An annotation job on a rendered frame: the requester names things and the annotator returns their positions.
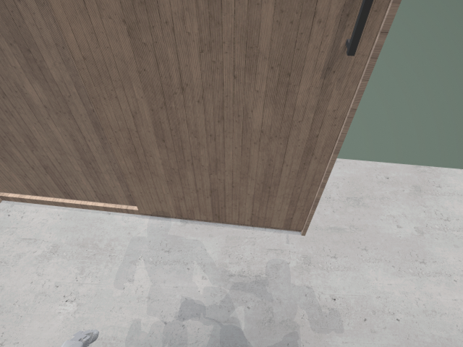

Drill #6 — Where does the robot left hand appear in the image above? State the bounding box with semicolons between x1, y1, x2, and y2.
61;330;99;347

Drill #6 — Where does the handle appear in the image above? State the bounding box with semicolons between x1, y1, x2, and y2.
346;0;373;56

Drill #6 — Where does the wardrobe door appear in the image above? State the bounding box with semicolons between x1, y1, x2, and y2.
0;0;137;206
48;0;391;230

